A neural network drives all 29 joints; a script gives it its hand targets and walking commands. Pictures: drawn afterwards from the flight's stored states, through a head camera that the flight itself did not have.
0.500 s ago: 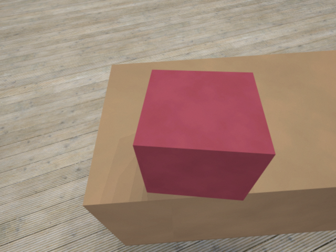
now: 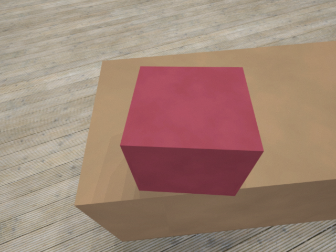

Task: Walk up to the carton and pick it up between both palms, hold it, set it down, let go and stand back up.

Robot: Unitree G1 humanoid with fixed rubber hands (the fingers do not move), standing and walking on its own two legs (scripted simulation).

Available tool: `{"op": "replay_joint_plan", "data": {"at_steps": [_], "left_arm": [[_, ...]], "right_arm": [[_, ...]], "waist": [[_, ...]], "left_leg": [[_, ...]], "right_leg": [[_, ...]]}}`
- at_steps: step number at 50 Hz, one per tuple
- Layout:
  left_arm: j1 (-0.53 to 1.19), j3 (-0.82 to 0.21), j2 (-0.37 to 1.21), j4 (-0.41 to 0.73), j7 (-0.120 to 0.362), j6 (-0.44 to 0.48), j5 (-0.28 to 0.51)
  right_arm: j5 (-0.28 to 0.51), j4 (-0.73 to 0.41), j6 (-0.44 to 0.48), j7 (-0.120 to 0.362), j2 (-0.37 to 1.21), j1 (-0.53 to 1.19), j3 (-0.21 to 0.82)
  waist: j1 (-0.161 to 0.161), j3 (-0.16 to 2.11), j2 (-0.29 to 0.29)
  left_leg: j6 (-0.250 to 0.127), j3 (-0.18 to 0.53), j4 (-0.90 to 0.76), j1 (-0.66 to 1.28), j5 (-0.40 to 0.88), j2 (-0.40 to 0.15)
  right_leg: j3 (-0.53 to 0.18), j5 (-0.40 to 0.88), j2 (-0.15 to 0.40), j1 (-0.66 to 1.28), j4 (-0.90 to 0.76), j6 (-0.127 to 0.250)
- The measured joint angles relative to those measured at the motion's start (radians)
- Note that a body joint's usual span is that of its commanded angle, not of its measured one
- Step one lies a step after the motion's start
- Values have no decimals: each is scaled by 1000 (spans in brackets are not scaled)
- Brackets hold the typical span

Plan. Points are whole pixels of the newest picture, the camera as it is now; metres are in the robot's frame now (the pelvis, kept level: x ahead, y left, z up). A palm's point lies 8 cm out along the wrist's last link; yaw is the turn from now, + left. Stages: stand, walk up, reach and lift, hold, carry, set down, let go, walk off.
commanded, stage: walk up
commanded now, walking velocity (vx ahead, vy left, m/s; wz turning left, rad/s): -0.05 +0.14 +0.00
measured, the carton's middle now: (188, 131) +0.42 -0.02 +0.00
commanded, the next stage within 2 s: none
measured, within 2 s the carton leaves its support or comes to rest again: neither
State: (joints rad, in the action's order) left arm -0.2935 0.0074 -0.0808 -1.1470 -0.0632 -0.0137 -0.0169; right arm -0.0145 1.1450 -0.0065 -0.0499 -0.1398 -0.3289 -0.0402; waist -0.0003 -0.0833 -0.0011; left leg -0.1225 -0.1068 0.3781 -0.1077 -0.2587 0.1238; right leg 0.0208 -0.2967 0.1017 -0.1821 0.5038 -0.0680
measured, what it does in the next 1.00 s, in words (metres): steps on the spot: left foot, then right foot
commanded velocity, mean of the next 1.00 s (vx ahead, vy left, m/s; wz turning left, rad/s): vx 0.01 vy -0.01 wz -0.04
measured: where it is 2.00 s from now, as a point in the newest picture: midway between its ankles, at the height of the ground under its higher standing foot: outside the picture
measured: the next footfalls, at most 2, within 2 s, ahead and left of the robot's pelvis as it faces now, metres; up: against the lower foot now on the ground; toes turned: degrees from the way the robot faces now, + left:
left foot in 0.24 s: -0.02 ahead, +0.16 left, +0.00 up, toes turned +2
right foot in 0.58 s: -0.01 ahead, -0.04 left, +0.00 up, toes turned -6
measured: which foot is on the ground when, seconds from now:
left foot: down 0.00-0.06, up 0.08-0.22, down 0.24-1.00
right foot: down 0.00-0.24, up 0.26-0.56, down 0.58-0.76, up 0.78-0.98, down 1.00-1.00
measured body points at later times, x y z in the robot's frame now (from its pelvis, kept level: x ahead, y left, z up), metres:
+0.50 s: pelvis -0.01 +0.07 +0.00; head +0.00 +0.09 +0.44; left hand +0.04 +0.29 -0.17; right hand -0.03 -0.14 -0.16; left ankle -0.06 +0.15 -0.74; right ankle -0.06 -0.05 -0.70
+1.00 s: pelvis -0.01 +0.01 -0.01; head +0.01 +0.02 +0.44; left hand +0.06 +0.24 -0.17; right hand -0.07 -0.22 -0.16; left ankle -0.06 +0.15 -0.74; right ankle -0.02 -0.12 -0.73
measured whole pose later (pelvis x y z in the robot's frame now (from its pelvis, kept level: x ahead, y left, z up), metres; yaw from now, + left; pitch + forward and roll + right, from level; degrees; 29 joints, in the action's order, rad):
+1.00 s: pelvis -0.01 +0.01 -0.01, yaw -4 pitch -2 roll +1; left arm -0.16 0.05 -0.19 -1.06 -0.02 -0.03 -0.01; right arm -0.02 1.15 0.01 -0.06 -0.14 -0.32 -0.03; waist 0.00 -0.09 0.05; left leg 0.04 -0.08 0.52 -0.12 -0.36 -0.05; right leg 0.01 -0.32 0.05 -0.27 0.65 -0.02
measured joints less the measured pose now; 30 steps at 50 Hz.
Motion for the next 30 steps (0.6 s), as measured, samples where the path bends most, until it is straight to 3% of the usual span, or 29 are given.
{"op": "replay_joint_plan", "data": {"at_steps": [2, 5, 7, 9, 10, 12, 14, 16, 21, 24, 28, 30], "left_arm": [[10, 5, -5, 11, -7, -2, -3], [32, 20, -20, 31, -19, -2, -11], [38, 36, -34, 40, -26, 0, -19], [29, 51, -52, 42, -28, 3, -24], [21, 57, -62, 37, -27, 1, -26], [2, 65, -76, 25, -17, -15, -18], [20, 71, -107, 13, -6, -44, -9], [33, 71, -133, 23, 5, -54, -7], [53, 64, -124, 54, 32, -64, -13], [83, 49, -103, 66, 35, -46, -6], [123, 28, -78, 69, 24, -26, 7], [141, 20, -56, 57, 21, -16, 12]], "right_arm": [[-2, -5, -5, 3, -12, 2, -6], [-4, -21, -15, 9, -34, 12, -18], [-11, -34, -28, 13, -46, 19, -25], [-13, -49, -32, 18, -54, 39, -29], [-10, -60, -28, 18, -55, 53, -29], [-6, -91, 1, 19, -55, 76, -25], [-9, -100, 37, 11, -21, 107, -18], [-11, -108, 47, 2, 18, 104, 1], [-13, -91, 28, -4, 63, 35, 14], [-11, -69, 36, -9, 62, 13, 29], [-8, -43, 50, -6, 64, 17, 45], [-3, -32, 48, -1, 54, 22, 47]], "waist": [[0, -7, -8], [-1, -23, -19], [-19, -27, -13], [-43, -22, 10], [-48, -16, 24], [-29, 9, 30], [-8, -10, 85], [-14, -24, 113], [0, 48, 83], [0, 50, 68], [10, 9, 56], [23, -24, 8]], "left_leg": [[4, 6, 54, -37, -21, -3], [70, 1, 264, -142, -107, -21], [97, 13, 464, -208, -212, -36], [114, 35, 543, -218, -269, -59], [117, 53, 508, -198, -268, -76], [122, 96, 279, -115, -154, -137], [116, 69, 268, -101, -156, -117], [103, 41, 265, -72, -162, -122], [80, 26, 185, -36, -134, -130], [71, 11, 131, -11, -106, -108], [64, -13, 127, -15, -101, -76], [66, -1, 153, -22, -111, -92]], "right_leg": [[9, -9, 1, -18, 23, 0], [37, -29, 12, -45, 70, -2], [44, -40, 28, -53, 94, -9], [24, -39, 43, -60, 101, -22], [10, -35, 47, -64, 101, -32], [-5, -51, 35, -93, 129, -36], [-41, -172, 38, -146, 270, -1], [-38, -249, 3, -171, 374, 21], [27, -215, -47, -178, 494, 41], [16, -159, -54, -132, 404, 53], [7, -123, -57, -45, 159, 61], [26, -58, -78, 1, 61, 79]]}}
